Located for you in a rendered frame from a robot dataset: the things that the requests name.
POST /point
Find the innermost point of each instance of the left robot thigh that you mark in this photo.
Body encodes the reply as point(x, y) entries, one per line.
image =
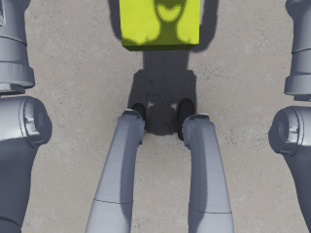
point(112, 205)

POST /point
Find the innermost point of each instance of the robot left upper arm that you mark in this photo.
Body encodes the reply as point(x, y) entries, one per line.
point(24, 127)

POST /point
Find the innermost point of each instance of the right robot thigh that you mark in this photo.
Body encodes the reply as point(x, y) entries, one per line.
point(209, 206)

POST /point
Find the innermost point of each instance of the carton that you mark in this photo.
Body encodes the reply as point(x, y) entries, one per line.
point(149, 25)

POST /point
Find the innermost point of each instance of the robot left forearm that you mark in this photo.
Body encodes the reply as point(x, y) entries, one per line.
point(15, 73)

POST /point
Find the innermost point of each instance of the robot right upper arm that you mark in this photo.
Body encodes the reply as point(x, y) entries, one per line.
point(290, 135)

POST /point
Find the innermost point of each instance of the robot right forearm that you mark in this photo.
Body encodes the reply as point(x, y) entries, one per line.
point(298, 83)

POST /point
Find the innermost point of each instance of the robot thigh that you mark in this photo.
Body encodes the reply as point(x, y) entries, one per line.
point(112, 205)
point(209, 206)

